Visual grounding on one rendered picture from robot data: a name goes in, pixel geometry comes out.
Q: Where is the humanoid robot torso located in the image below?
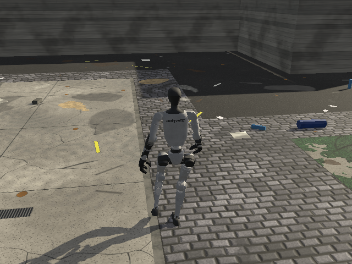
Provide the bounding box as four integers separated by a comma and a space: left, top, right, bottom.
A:
162, 109, 188, 165

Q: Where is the right robot shin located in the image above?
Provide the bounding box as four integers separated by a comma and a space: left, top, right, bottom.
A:
174, 182, 186, 218

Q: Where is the robot left upper arm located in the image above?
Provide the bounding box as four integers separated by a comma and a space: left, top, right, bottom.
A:
148, 111, 164, 143

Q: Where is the left robot forearm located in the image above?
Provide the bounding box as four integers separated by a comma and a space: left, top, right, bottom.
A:
141, 134, 153, 160

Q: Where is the robot left hand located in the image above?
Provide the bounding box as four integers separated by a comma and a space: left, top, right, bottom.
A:
139, 158, 151, 174

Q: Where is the robot right hand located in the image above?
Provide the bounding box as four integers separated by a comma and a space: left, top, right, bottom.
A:
189, 144, 202, 154

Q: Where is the right robot forearm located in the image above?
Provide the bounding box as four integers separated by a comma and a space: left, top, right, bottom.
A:
195, 133, 202, 147

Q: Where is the robot right upper arm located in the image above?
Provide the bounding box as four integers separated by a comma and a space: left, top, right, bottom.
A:
186, 111, 201, 140

